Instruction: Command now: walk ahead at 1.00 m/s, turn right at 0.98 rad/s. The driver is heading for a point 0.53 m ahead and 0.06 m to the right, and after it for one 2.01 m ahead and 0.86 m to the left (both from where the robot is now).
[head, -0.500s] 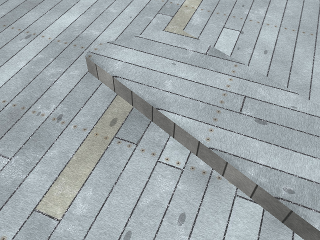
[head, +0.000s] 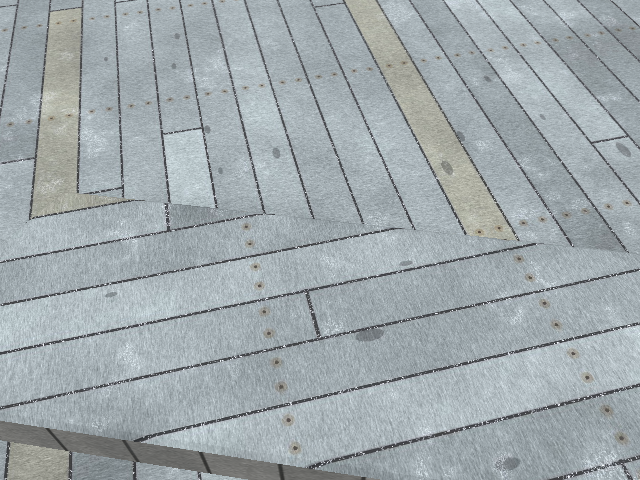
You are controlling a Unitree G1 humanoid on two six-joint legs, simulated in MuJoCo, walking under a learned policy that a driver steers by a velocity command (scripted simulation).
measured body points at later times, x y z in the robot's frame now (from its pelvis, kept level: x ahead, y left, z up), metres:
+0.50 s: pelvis +0.41 -0.05 +0.01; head +0.44 -0.07 +0.45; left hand +0.49 +0.20 -0.13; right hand +0.55 -0.31 -0.03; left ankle +0.62 +0.03 -0.52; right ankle +0.28 -0.07 -0.73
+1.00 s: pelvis +0.58 -0.12 +0.12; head +0.57 -0.15 +0.57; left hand +0.84 -0.02 +0.03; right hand +0.53 -0.39 -0.01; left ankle +0.67 -0.01 -0.57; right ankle +0.59 -0.25 -0.61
